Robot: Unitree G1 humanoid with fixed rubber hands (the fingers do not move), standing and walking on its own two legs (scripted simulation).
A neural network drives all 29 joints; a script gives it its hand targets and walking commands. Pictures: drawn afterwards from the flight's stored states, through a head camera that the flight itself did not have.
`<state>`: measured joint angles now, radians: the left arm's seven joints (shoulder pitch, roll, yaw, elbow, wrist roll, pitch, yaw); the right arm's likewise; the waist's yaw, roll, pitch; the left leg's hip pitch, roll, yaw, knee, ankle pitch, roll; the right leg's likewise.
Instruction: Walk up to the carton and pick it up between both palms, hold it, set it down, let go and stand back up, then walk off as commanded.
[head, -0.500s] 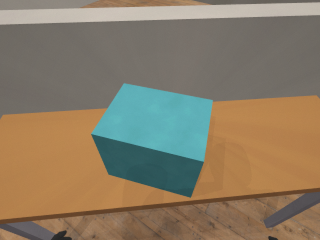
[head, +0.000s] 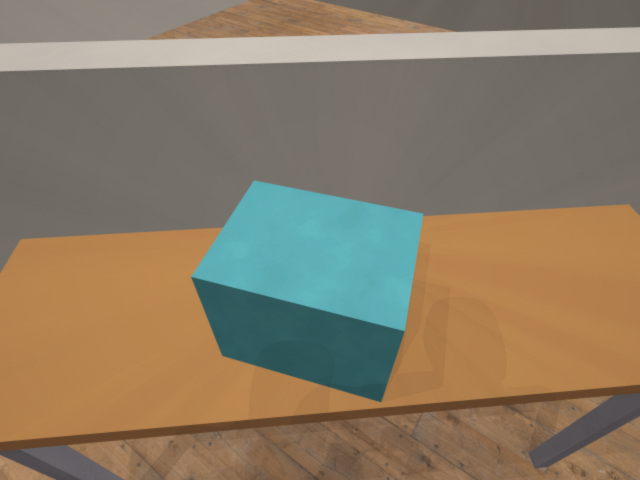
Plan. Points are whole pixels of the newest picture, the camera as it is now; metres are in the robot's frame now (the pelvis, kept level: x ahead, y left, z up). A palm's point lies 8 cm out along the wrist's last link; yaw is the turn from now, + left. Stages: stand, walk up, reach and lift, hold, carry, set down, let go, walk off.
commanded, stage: stand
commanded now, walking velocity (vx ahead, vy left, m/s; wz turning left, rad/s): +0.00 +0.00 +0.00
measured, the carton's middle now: (316, 289) +0.37 +0.03 +0.02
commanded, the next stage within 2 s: walk up in 1.16 s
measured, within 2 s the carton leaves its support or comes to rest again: neither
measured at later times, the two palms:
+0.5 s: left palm out of the picture +0.07 +0.30 -0.11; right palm out of the picture +0.08 -0.31 -0.11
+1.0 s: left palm out of the picture +0.08 +0.30 -0.11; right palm out of the picture +0.08 -0.31 -0.11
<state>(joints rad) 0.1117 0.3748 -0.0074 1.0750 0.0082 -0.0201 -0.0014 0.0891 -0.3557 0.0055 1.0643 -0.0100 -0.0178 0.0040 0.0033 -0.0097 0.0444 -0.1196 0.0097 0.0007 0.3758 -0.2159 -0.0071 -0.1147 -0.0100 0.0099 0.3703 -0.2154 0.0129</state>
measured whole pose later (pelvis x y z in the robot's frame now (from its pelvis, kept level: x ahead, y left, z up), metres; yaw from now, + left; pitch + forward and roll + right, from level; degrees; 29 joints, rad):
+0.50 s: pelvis +0.00 -0.01 +0.00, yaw +0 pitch -2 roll +0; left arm 0.12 0.38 0.00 1.10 0.01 -0.02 0.00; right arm 0.11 -0.36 0.00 1.09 -0.01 -0.01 0.00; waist 0.00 0.00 0.05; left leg -0.11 0.02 -0.01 0.35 -0.20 -0.02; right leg -0.10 0.00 0.00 0.34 -0.20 0.00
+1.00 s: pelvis +0.00 -0.01 +0.00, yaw +0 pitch -2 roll +0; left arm 0.11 0.39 0.00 1.10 0.01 -0.02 0.00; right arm 0.10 -0.36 0.01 1.09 -0.01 -0.01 0.00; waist 0.00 0.00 0.05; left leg -0.10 0.02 0.00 0.33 -0.20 -0.02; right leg -0.09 0.00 0.01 0.32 -0.19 0.00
